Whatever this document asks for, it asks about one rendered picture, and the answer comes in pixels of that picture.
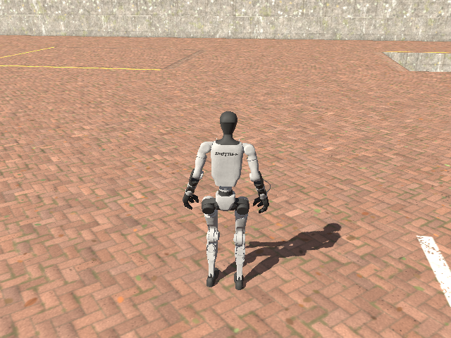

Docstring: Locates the robot right forearm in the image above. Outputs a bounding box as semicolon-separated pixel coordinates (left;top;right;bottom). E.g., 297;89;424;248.
254;171;267;199

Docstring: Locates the robot right foot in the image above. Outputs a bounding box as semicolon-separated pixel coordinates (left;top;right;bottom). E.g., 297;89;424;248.
234;272;244;290

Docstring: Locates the robot left upper arm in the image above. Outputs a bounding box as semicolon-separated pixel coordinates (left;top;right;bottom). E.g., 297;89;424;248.
192;142;213;180

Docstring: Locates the robot foot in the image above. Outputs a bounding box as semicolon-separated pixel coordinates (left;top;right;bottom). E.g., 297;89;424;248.
206;268;219;287
234;272;244;290

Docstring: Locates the robot left forearm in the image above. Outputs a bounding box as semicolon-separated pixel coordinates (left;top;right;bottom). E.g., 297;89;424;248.
185;169;199;196

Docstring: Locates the robot left hand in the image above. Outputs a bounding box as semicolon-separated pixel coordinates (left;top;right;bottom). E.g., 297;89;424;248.
183;193;199;210

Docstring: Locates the robot left foot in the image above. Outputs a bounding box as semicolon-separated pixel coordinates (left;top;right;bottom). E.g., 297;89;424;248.
206;268;219;287

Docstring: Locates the robot right hand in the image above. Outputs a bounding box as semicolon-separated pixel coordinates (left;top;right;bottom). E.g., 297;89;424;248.
253;197;269;213

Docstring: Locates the robot right upper arm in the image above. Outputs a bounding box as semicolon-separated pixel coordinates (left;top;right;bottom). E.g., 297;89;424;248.
242;143;260;182

